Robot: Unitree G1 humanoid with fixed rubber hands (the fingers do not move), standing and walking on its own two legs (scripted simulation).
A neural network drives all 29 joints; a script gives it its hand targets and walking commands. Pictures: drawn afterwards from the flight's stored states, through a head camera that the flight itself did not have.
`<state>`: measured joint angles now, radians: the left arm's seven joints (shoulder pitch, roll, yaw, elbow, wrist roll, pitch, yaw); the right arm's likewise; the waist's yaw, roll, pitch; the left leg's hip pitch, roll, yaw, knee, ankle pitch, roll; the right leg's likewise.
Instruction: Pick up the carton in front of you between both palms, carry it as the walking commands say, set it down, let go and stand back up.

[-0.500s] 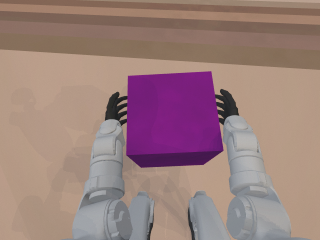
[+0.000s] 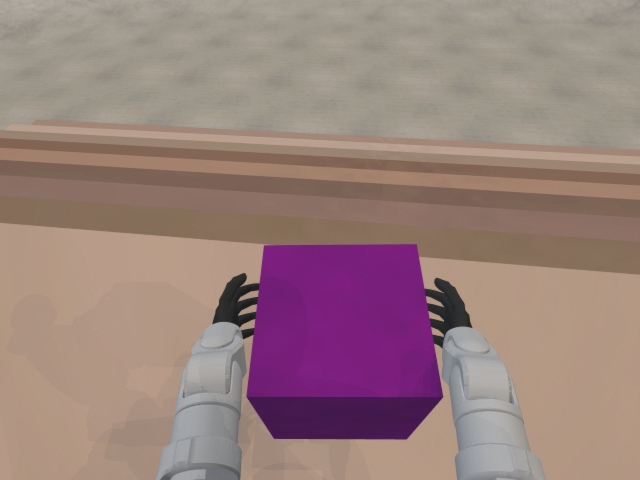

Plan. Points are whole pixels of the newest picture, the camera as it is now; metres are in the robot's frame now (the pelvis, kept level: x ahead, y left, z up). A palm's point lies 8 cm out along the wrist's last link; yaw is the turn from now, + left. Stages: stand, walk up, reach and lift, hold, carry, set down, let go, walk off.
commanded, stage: reach and lift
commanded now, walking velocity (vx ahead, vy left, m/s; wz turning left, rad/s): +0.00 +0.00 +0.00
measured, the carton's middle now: (340, 348) +0.32 +0.00 -0.06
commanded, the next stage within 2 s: hold in 1.08 s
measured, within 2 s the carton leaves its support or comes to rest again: neither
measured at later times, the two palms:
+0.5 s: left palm (223, 327) +0.29 +0.15 +0.04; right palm (464, 333) +0.29 -0.15 +0.04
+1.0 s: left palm (222, 321) +0.30 +0.15 +0.05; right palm (465, 326) +0.29 -0.15 +0.05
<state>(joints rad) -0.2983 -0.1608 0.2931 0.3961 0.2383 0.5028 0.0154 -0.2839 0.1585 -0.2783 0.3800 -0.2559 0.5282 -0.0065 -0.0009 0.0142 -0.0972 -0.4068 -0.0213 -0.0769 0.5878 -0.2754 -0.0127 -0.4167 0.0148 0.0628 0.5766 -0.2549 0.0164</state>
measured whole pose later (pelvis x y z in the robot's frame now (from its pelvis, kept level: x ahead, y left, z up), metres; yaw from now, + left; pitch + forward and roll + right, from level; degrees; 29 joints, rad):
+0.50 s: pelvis -0.01 +0.00 +0.01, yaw +0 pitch -4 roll +0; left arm -0.36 -0.18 0.34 0.38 0.31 0.60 -0.02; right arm -0.34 0.17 -0.31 0.36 -0.31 0.63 0.02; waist 0.00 0.01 0.03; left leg -0.18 -0.02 -0.08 0.47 -0.23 -0.01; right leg -0.19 0.01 0.07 0.47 -0.21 0.01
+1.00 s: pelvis +0.01 +0.00 +0.02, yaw +0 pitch -5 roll +0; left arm -0.26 -0.15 0.23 0.28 0.28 0.67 -0.01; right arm -0.24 0.15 -0.21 0.26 -0.27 0.70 0.00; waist 0.00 0.00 0.02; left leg -0.08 -0.01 -0.08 0.38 -0.21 -0.01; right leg -0.09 0.01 0.06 0.37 -0.19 0.01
